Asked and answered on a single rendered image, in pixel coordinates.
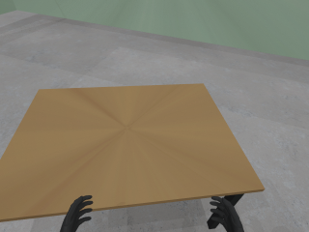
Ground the left robot hand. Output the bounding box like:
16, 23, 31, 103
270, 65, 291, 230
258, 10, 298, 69
60, 195, 94, 232

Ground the right robot hand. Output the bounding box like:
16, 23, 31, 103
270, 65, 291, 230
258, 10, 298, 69
210, 196, 244, 232

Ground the table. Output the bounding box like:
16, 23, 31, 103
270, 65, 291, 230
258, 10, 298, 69
0, 83, 265, 229

